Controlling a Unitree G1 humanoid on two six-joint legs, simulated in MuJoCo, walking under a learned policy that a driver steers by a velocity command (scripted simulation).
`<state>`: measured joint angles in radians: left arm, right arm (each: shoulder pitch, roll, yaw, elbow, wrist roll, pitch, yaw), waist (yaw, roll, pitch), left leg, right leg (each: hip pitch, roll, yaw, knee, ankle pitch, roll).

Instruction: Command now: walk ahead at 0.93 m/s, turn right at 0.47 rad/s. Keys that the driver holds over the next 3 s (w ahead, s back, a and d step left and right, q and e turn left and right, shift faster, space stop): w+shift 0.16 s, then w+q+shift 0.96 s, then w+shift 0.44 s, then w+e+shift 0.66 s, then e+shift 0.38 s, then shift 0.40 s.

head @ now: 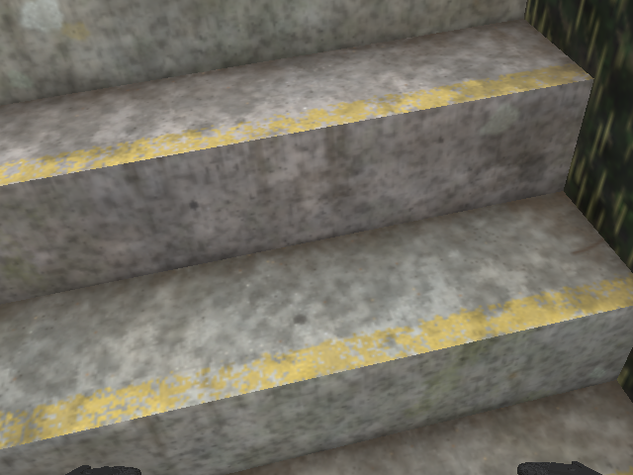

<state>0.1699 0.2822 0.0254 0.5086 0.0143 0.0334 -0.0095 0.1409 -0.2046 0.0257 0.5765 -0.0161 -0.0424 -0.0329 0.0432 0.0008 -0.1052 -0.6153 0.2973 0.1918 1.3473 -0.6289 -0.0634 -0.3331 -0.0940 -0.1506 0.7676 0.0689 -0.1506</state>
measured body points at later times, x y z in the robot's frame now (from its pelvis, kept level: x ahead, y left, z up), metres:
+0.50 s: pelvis +0.12 -0.05 +0.08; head +0.09 -0.07 +0.53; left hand +0.37 +0.16 +0.11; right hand +0.21 -0.28 -0.06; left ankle +0.07 +0.09 -0.61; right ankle +0.15 -0.20 -0.39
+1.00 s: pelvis +0.30 -0.06 +0.17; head +0.34 -0.07 +0.62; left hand +0.07 +0.04 +0.04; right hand +0.63 +0.02 +0.19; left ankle +0.33 +0.05 -0.41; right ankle +0.22 -0.24 -0.57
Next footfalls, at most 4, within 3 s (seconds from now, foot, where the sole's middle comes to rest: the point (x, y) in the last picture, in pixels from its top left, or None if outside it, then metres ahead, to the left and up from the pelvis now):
0.04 right None -0.05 -0.09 -0.86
0.32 left None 0.11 0.09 -0.65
0.66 right None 0.23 -0.23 -0.65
1.00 left None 0.37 0.07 -0.44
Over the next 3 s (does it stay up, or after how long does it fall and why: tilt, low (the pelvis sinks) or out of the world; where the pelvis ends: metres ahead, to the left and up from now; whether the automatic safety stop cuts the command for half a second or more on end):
stays up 0.71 0.38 0.74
